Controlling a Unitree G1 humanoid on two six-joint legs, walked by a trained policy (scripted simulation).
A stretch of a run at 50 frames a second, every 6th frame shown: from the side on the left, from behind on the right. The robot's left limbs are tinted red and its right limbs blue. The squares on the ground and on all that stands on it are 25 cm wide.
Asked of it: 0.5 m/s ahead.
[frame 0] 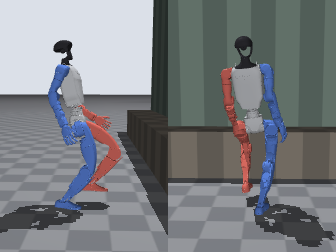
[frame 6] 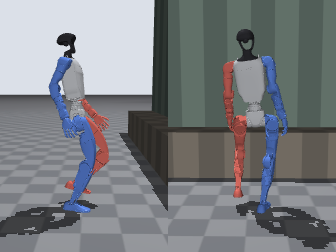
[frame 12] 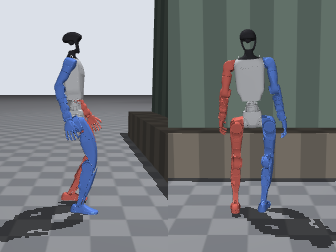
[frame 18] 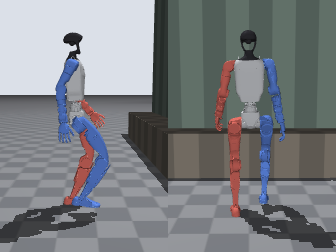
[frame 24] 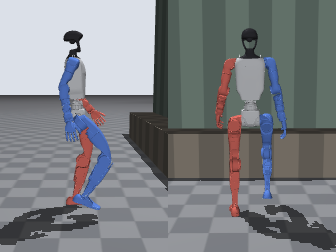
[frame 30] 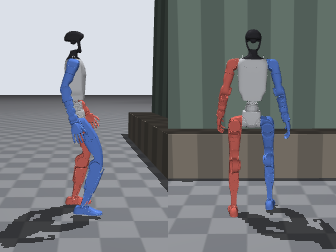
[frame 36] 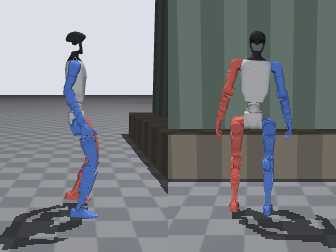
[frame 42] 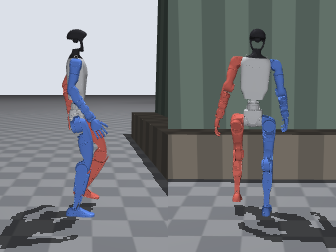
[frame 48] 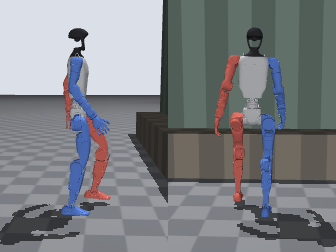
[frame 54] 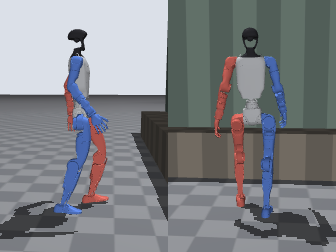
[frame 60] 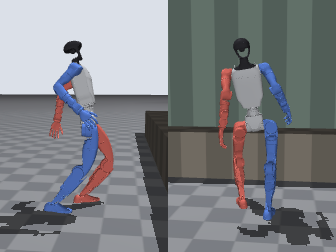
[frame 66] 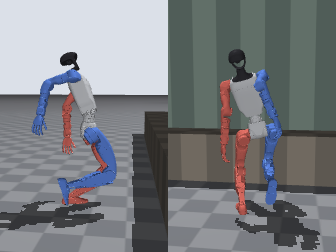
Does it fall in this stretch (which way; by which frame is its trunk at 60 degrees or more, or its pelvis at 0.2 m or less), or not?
no
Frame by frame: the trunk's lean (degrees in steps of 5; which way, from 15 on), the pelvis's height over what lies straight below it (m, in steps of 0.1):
0: 15 backward and to its left, 0.7
6: 15 backward and to its left, 0.8
12: 5, 0.8
18: 5, 0.8
24: 5, 0.8
30: 5, 0.8
36: 5, 0.8
42: 5, 0.8
48: 0, 0.8
54: 5, 0.8
60: 20 backward and to its left, 0.7
66: 25 backward and to its left, 0.7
